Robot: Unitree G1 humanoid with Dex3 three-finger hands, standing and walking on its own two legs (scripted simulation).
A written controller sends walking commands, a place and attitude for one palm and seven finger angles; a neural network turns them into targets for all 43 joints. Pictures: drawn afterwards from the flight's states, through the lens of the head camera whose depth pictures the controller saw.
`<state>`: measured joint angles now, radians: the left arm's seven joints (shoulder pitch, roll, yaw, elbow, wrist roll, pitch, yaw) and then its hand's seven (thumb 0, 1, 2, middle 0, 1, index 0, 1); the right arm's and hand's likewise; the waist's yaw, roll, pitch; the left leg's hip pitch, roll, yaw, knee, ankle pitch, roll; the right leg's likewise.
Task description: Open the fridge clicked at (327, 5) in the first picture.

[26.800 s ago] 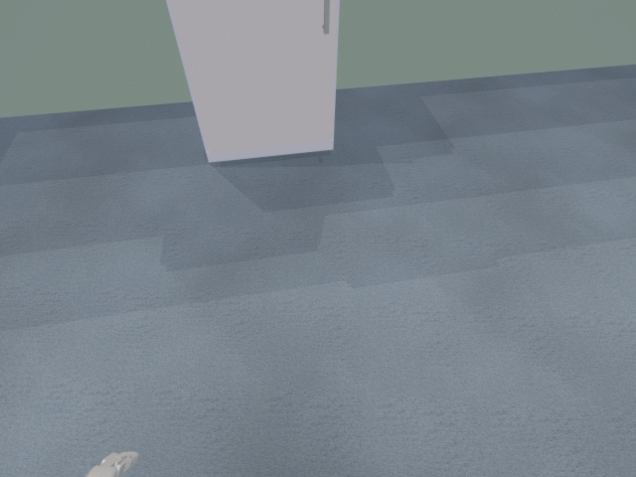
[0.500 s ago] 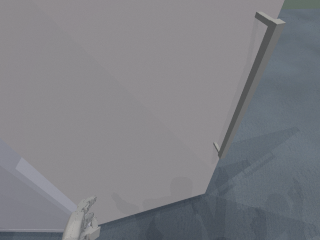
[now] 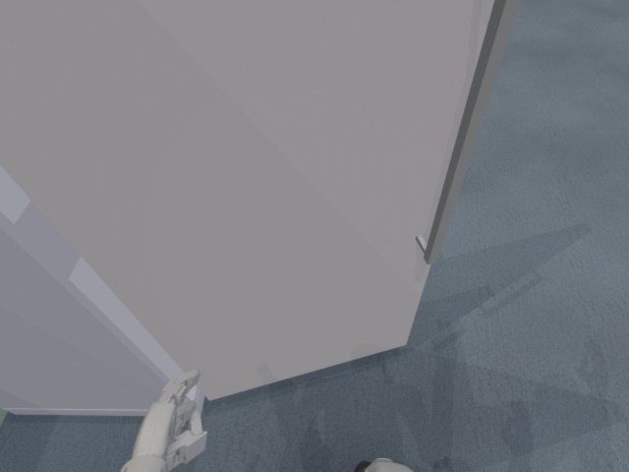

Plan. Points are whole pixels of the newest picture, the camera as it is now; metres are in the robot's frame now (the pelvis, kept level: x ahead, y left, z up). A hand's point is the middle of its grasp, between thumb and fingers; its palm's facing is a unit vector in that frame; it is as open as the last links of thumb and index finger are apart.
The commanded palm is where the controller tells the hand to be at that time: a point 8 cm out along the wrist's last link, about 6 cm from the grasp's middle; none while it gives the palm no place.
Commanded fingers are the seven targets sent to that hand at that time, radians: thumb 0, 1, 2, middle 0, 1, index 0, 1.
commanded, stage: step back with the hand held close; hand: right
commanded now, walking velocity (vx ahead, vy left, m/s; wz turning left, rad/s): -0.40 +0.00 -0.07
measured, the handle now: (450, 159) +0.52 -0.20 +0.10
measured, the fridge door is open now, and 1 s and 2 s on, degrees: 74 74 74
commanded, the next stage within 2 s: stop stepping back and stand still in 0.14 s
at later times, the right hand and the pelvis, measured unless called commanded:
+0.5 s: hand out of the picture +0.04 -0.26 +0.18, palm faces +0.44 +0.77 -0.47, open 7.4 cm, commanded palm -0.02 -0.30 +0.19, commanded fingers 0.00 -0.90 -0.90 0.20 0.30 0.20 0.30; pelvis -0.15 +0.00 +0.00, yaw -2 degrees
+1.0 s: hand out of the picture -0.03 -0.31 +0.19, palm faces +0.49 +0.74 -0.45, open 7.4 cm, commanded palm -0.08 -0.33 +0.19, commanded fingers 0.00 -0.90 -0.90 0.20 0.30 0.20 0.30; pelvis -0.22 -0.03 +0.01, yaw -2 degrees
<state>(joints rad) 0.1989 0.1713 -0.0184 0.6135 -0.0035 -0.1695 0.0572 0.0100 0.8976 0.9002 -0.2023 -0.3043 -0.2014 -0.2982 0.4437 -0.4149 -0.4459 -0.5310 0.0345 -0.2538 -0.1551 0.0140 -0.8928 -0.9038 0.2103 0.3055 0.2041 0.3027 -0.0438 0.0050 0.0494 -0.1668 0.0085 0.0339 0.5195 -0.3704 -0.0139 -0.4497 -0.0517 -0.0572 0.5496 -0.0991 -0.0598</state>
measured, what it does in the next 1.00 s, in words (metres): walks backwards: left foot, then right foot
